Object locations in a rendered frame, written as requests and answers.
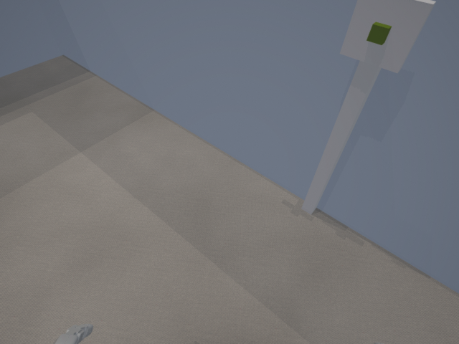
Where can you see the button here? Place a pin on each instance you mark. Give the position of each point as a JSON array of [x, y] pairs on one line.
[[378, 33]]

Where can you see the panel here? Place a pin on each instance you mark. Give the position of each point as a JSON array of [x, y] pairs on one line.
[[407, 18]]

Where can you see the left robot hand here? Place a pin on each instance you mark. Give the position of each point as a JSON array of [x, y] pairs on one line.
[[75, 334]]

